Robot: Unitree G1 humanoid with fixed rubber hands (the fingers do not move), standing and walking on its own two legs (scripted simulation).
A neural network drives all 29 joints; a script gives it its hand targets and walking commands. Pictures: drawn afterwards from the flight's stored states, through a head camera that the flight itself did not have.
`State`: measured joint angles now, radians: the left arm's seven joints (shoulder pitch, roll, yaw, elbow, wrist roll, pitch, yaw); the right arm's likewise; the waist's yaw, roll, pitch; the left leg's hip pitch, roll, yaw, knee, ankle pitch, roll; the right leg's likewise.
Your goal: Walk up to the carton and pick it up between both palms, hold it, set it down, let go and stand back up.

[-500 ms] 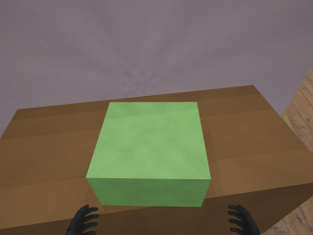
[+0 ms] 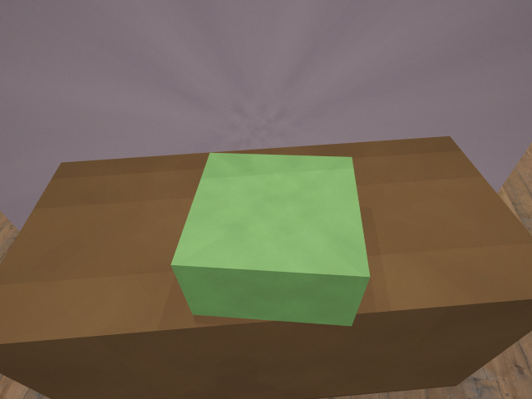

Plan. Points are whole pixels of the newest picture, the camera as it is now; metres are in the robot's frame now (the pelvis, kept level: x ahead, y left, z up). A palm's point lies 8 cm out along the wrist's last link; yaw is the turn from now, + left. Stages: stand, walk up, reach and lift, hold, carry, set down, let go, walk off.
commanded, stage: stand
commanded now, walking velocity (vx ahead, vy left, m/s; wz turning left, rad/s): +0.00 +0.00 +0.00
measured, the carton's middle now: (275, 232) +0.45 +0.02 -0.05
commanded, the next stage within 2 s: none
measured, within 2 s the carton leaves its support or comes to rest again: neither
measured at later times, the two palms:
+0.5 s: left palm out of the picture -0.02 +0.32 -0.12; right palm out of the picture +0.00 -0.26 -0.12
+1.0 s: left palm out of the picture -0.05 +0.32 -0.13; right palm out of the picture -0.02 -0.25 -0.12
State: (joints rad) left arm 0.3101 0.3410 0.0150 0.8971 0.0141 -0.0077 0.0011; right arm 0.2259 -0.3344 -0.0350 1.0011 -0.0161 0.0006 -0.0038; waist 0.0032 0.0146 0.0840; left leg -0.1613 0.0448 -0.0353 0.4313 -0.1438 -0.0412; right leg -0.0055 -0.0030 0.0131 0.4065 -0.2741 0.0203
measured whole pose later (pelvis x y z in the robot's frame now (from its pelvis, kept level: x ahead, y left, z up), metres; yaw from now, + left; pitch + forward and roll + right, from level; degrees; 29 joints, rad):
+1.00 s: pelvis -0.08 +0.03 -0.01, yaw +1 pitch -6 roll -2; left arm 0.33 0.34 0.03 0.89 0.02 0.00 0.00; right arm 0.22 -0.29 -0.07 0.98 -0.01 0.03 0.01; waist 0.00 0.00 0.08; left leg -0.35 0.02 -0.04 0.49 -0.19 -0.01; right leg -0.20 -0.02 0.02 0.51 -0.34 0.01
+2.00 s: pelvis -0.10 +0.03 +0.00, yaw +2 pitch -5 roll +0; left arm 0.23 0.34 0.01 0.97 0.00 -0.02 0.00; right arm 0.15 -0.33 -0.03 0.98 0.00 0.00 0.01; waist 0.01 0.01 0.09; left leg -0.08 -0.01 -0.01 0.40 -0.23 0.00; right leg -0.15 -0.05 -0.01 0.41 -0.19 0.03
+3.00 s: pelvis -0.05 +0.02 +0.01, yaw +2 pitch -2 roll +0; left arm 0.16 0.31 0.03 1.09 0.00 -0.02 0.02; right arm 0.15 -0.29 -0.02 1.10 -0.01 -0.02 -0.03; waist 0.00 -0.01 0.07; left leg -0.01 0.03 -0.01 0.29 -0.25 -0.02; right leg -0.08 -0.02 -0.03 0.32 -0.21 0.01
